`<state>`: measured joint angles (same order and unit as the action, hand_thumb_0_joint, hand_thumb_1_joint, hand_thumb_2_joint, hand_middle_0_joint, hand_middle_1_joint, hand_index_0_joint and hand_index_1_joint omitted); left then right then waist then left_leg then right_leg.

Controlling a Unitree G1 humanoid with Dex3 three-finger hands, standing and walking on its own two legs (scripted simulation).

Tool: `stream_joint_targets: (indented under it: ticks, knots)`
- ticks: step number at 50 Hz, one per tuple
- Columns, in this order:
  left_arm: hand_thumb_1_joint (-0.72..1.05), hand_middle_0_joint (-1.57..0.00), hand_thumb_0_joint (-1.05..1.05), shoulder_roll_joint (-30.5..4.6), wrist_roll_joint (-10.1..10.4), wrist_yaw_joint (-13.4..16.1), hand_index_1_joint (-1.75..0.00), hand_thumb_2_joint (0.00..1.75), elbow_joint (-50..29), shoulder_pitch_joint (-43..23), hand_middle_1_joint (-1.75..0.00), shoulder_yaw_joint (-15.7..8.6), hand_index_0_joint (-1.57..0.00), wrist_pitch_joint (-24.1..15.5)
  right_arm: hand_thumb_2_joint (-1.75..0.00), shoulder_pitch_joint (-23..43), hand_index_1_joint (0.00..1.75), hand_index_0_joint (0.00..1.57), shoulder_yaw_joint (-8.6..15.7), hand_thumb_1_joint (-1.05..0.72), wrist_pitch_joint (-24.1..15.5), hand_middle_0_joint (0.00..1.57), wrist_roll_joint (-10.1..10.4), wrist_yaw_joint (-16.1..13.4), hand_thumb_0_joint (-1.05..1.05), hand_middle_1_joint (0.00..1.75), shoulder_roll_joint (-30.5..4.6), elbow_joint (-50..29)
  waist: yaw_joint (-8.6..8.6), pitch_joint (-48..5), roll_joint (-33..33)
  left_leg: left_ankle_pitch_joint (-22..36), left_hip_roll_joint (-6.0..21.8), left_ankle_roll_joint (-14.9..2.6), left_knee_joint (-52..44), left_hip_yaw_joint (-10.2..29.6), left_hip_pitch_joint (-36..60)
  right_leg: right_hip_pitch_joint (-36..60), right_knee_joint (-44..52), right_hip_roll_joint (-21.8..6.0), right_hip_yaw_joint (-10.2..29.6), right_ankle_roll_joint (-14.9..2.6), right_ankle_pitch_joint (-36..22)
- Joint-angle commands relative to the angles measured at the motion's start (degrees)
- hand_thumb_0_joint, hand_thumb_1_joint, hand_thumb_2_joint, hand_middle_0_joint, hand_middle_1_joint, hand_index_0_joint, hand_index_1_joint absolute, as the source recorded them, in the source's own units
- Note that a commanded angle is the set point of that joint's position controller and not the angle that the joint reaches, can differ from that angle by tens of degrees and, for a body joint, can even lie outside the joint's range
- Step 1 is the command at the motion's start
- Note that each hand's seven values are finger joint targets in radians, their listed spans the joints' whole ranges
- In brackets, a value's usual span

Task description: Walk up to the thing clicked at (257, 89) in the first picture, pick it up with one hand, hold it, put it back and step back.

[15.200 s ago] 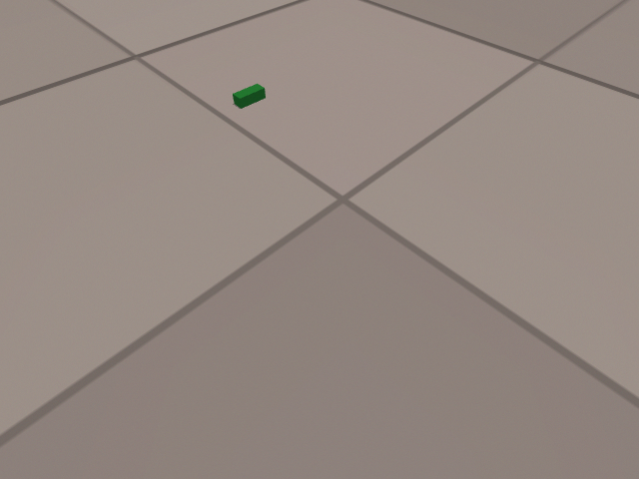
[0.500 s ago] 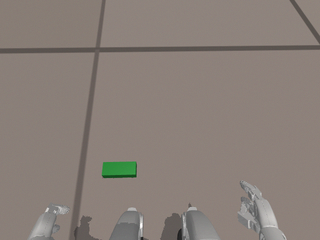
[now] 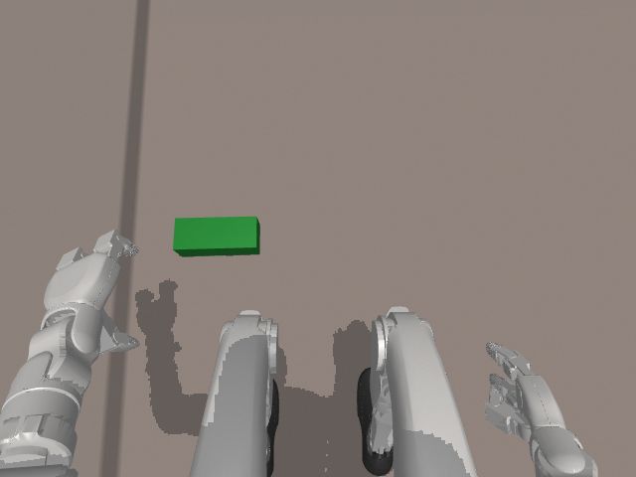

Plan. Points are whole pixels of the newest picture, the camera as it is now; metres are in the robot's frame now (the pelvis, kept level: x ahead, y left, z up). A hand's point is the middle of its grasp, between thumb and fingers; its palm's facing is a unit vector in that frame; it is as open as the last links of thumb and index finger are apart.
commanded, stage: rise first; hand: left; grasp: from above
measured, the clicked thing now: (218, 236) +0.51 +0.23 -0.45
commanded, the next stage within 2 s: none
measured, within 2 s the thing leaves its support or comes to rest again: neither
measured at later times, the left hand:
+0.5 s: hand (153, 263) +0.40 +0.30 -0.26, palm faces -0.46 -0.06 -0.88, open 14.2 cm
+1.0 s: hand (171, 249) +0.44 +0.28 -0.31, palm faces -0.46 -0.05 -0.89, open 14.1 cm
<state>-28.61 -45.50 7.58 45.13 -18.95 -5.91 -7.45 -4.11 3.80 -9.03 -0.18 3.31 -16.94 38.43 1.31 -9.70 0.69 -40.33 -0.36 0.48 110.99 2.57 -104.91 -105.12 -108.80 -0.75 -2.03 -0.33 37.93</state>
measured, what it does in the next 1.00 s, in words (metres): lowers itself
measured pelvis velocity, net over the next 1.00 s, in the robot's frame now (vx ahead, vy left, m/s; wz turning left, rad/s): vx -0.02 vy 0.01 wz -0.07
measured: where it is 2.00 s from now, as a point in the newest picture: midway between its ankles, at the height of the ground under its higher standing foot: (318, 443)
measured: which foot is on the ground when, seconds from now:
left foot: down 0.00-1.00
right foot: down 0.00-1.00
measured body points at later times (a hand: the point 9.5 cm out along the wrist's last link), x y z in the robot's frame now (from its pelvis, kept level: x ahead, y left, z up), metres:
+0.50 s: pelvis -0.03 +0.01 -0.10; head +0.19 +0.06 +0.29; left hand +0.42 +0.30 -0.20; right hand +0.02 -0.27 -0.21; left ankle +0.06 +0.12 -0.45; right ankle +0.08 -0.12 -0.45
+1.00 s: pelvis -0.02 +0.01 -0.13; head +0.23 +0.06 +0.24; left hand +0.46 +0.28 -0.26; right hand +0.03 -0.27 -0.25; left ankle +0.06 +0.12 -0.45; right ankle +0.08 -0.12 -0.45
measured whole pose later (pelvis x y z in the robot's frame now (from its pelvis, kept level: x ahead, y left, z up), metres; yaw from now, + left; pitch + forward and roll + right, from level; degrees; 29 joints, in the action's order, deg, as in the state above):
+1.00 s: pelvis -0.02 +0.01 -0.13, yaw -4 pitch +35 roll -7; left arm -40.9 -72.8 23.4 81.0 -51.2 -7.2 -14.1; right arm -7.5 -0.8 -3.3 -7.7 7.9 -14.7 43.3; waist 11.6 -4.2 -0.7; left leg -41.2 -0.9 -0.7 135.7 5.1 -130.0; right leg -128.2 -130.2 -0.6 -4.1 1.1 37.5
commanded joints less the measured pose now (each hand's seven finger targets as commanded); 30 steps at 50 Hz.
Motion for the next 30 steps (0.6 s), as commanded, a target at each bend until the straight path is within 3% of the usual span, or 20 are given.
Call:
stream_joint_targets:
  ticks: [1, 2, 5, 6, 9, 10, 12, 14, 16, 17, 20, 23, 25, 26, 27, 28, 30]
  knots:
    - [-0.52, -0.06, 0.0, -18.6, -5.2, 3.6, -1.05, 1.03, -0.7, -17.1, -1.05, -4.5, -0.06, -3.5, -0.89, -8.5, 0.3, 0.2, 4.0, -0.86, -1.1, 0.2, -0.5, -0.4, 0.0, 0.3, -9.7, -3.2, 1.4, -34.0, 1.2, 9.6, -1.5, -2.32, -8.6, -2.8, 13.6, 19.2, 11.7, 1.6, 0.6, -1.08, -7.7]
    - [-0.51, -0.06, 0.0, -18.8, -5.9, 3.9, -1.04, 1.01, 2.4, -16.4, -1.04, -4.9, -0.07, -3.8, -0.89, -9.3, 0.3, 0.2, 3.9, -0.87, -0.6, 0.2, -0.7, -0.3, 0.0, 0.3, -9.5, -1.9, 1.05, -33.4, 1.0, 8.8, -1.5, -2.48, -7.8, -2.9, 12.5, 18.6, 11.3, 1.6, 0.4, -1.07, -6.6]
    - [-0.51, -0.06, 0.0, -21.8, -8.9, 5.3, -1.05, 1.01, 3.4, -23.2, -1.05, -5.2, -0.07, -5.4, -0.89, -9.8, 0.3, 0.2, 3.8, -0.87, 0.5, 0.2, -1.3, -0.2, 0.0, 0.3, -9.7, -2.2, 1.43, -36.4, 1.3, 7.4, -1.8, -2.8, -5.2, -3.3, 10.0, 18.4, 10.1, 1.9, 0.7, -1.03, -4.5]
    - [-0.52, -0.06, 0.0, -20.9, -10.0, 5.7, -1.05, 1.02, 7.2, -22.6, -1.05, -4.3, -0.06, -5.4, -0.9, -10.8, 0.3, 0.2, 3.6, -0.87, 1.0, 0.2, -1.4, -0.2, 0.0, 0.3, -9.7, -0.7, 2.3, -35.2, 1.0, 6.8, -1.7, -2.82, -4.5, -3.1, 8.9, 16.3, 9.1, 2.0, 0.1, -1.02, -4.1]
    - [-0.54, -0.06, 0.0, -22.7, -12.8, 7.3, -1.03, 1.04, 9.6, -26.6, -1.03, -4.7, -0.05, -6.5, -0.9, -11.5, 0.3, 0.2, 3.3, -0.88, 2.4, 0.2, -1.9, 0.1, 0.0, 0.3, -9.7, 0.0, 2.79, -34.1, 3.4, 6.4, -1.9, -2.75, -3.5, -2.6, 8.1, 12.5, 6.4, 2.0, -1.1, -1.41, -4.1]
    - [-0.53, -0.06, 0.0, -23.4, -14.1, 7.9, -1.02, 1.03, 8.4, -28.5, -1.02, -4.6, -0.06, -6.8, -0.9, -11.3, 0.3, 0.2, 3.2, -0.89, 3.0, 0.2, -2.1, 0.3, 0.0, 0.3, -9.9, -0.3, 2.23, -35.4, 4.8, 7.0, -1.8, -2.54, -3.5, -2.3, 9.7, 11.1, 5.5, 2.0, -1.5, -1.64, -4.6]
    - [-0.54, -0.06, 0.0, -22.6, -15.7, 9.0, -1.02, 1.03, 14.3, -28.5, -1.02, -3.9, -0.06, -7.0, -0.9, -12.1, 0.3, 0.2, 3.0, -0.89, 3.9, 0.2, -2.6, 0.6, 0.0, 0.3, -10.4, 0.7, 4.32, -31.3, 4.5, 4.1, -1.7, -2.57, -3.0, -1.4, 7.5, 6.8, 3.9, 2.0, -2.6, -1.69, -2.1]
    - [-0.54, -0.06, 0.0, -23.7, -17.3, 10.3, -1.01, 1.03, 13.3, -32.4, -1.01, -3.8, -0.06, -7.9, -0.9, -12.1, 0.3, 0.2, 2.7, -0.89, 4.5, 0.2, -3.1, 0.9, 0.0, 0.3, -10.4, 1.0, 4.12, -32.3, 7.0, 3.9, -1.6, -2.28, -2.5, -0.6, 8.8, 4.4, 1.9, 1.8, -3.2, -1.91, -2.3]
    - [-0.55, -0.06, 0.0, -24.8, -19.5, 11.4, -1.0, 1.04, 13.6, -37.0, -0.99, -3.1, -0.05, -8.6, -0.9, -11.8, 0.3, 0.2, 2.5, -0.89, 4.9, 0.2, -3.4, 1.1, 0.0, 0.3, -11.0, 1.2, 5.2, -31.8, 9.6, 2.0, -1.4, -2.03, -2.3, 0.1, 9.3, 0.6, 0.3, 1.9, -3.9, -2.12, -1.1]
    - [-0.55, -0.06, 0.0, -25.2, -20.1, 12.0, -1.0, 1.04, 14.2, -37.0, -1.0, -3.2, -0.06, -8.8, -0.9, -11.8, 0.3, 0.2, 2.2, -0.89, 5.0, 0.2, -3.6, 1.2, 0.0, 0.3, -11.0, 1.3, 4.98, -31.6, 10.6, 2.5, -1.5, -1.9, -2.0, 0.2, 9.7, 0.2, -0.4, 1.8, -4.0, -2.17, -1.7]
    - [-0.55, -0.06, 0.0, -24.0, -22.4, 13.6, -0.99, 1.04, 18.7, -37.9, -0.98, -2.4, -0.05, -9.0, -0.9, -13.4, 0.3, 0.2, 1.7, -0.89, 5.2, 0.2, -4.4, 1.5, 0.0, 0.3, -11.3, 2.9, 6.51, -31.2, 12.1, 5.7, -1.1, -1.54, -0.4, 0.9, 10.3, -2.9, -2.8, 1.5, -4.7, -2.06, -4.8]
    - [-0.56, -0.07, 0.0, -26.2, -25.0, 15.0, -0.97, 1.05, 20.9, -39.9, -0.96, -3.0, -0.06, -9.1, -0.9, -13.7, 0.3, 0.2, 1.4, -0.89, 5.5, 0.2, -5.1, 1.9, 0.0, 0.3, -11.7, 3.5, 6.74, -31.2, 13.7, 7.5, -1.3, -1.41, 0.8, 0.8, 10.0, -3.9, -4.4, 1.3, -4.8, -2.14, -6.2]
    - [-0.56, -0.07, 0.0, -24.3, -26.0, 15.6, -0.97, 1.04, 22.0, -41.4, -0.96, -1.5, -0.06, -9.1, -0.9, -13.4, 0.3, 0.2, 1.6, -0.9, 5.6, 0.2, -5.5, 2.2, 0.0, 0.3, -11.9, 3.2, 7.4, -31.1, 13.6, 6.5, -1.1, -1.41, 1.4, 0.8, 10.0, -5.4, -4.8, 1.2, -5.0, -2.16, -5.5]
    - [-0.55, -0.07, 0.0, -25.3, -26.3, 16.1, -0.98, 1.03, 21.4, -43.5, -0.97, -1.6, -0.06, -9.4, -0.9, -12.9, 0.3, 0.2, 1.4, -0.9, 5.5, 0.2, -5.7, 2.3, 0.0, 0.3, -12.0, 3.1, 7.55, -31.1, 14.7, 5.9, -1.2, -1.44, 1.7, 0.9, 9.2, -5.7, -5.5, 1.3, -5.2, -2.21, -5.0]
    - [-0.56, -0.07, 0.0, -26.7, -26.8, 16.5, -0.98, 1.04, 23.2, -42.3, -0.97, -3.2, -0.06, -9.1, -0.9, -14.2, 0.3, 0.2, 1.5, -0.9, 5.6, 0.2, -5.9, 2.3, 0.0, 0.3, -12.3, 4.0, 7.45, -31.9, 14.1, 7.3, -1.2, -1.48, 2.2, 0.9, 9.8, -5.4, -5.7, 1.3, -5.2, -2.11, -6.4]
    - [-0.56, -0.07, 0.0, -25.9, -27.1, 16.8, -0.98, 1.04, 23.6, -42.9, -0.97, -2.0, -0.06, -9.0, -0.9, -13.3, 0.3, 0.2, 1.2, -0.9, 5.6, 0.2, -6.0, 2.5, 0.0, 0.3, -11.8, 3.4, 7.25, -31.8, 14.4, 7.2, -1.3, -1.56, 2.8, 0.5, 9.2, -5.0, -6.0, 1.4, -5.2, -2.23, -6.1]
    - [-0.55, -0.07, 0.0, -27.0, -27.7, 17.6, -0.99, 1.03, 25.5, -43.1, -0.98, -3.6, -0.06, -8.6, -0.9, -14.6, 0.3, 0.2, 1.5, -0.9, 5.7, 0.2, -6.5, 2.7, 0.0, 0.3, -12.4, 4.1, 8.02, -32.6, 13.6, 8.5, -1.2, -1.61, 3.7, 0.6, 8.6, -5.6, -6.6, 1.3, -5.3, -2.02, -7.3]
